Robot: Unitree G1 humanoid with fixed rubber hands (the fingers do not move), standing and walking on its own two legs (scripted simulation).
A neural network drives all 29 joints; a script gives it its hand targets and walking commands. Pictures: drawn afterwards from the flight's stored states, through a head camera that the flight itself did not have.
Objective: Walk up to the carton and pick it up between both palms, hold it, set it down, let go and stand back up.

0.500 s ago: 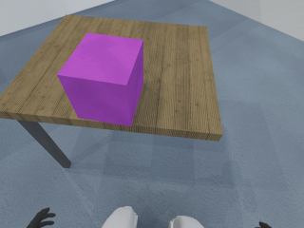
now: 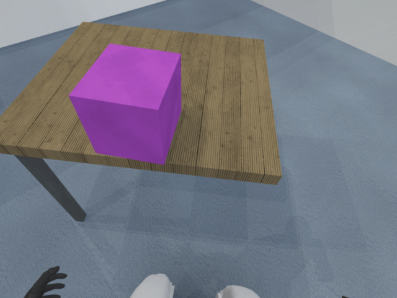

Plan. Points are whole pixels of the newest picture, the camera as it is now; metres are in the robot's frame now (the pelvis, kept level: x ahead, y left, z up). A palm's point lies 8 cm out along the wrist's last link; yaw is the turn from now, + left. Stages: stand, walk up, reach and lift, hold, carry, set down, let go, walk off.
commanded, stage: walk up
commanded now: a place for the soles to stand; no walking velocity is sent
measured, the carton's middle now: (137, 104) +0.54 +0.21 +0.02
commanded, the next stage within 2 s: none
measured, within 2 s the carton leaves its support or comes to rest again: neither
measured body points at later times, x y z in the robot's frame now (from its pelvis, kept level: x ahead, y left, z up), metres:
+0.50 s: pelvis -0.01 +0.11 -0.01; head +0.03 +0.03 +0.43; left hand -0.05 +0.47 -0.03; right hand +0.16 -0.18 -0.17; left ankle +0.01 +0.22 -0.66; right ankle +0.01 -0.08 -0.70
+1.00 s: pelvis +0.03 +0.29 +0.03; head +0.08 +0.33 +0.48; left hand -0.02 +0.62 -0.08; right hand +0.18 -0.01 -0.06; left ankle +0.03 +0.28 -0.67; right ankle +0.11 +0.12 -0.69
